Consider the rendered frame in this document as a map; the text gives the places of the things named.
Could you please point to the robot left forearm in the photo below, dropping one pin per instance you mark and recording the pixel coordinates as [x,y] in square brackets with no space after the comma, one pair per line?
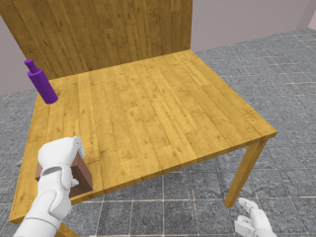
[51,205]

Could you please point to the sponge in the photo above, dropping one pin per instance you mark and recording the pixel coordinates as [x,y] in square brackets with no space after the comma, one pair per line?
[80,172]

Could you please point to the table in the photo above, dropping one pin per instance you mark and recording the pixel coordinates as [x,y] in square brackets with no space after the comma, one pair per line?
[127,82]

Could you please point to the right robot hand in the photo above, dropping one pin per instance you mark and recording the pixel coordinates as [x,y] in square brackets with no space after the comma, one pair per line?
[258,220]

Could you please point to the left robot hand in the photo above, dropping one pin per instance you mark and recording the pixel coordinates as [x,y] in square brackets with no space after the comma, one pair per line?
[62,151]

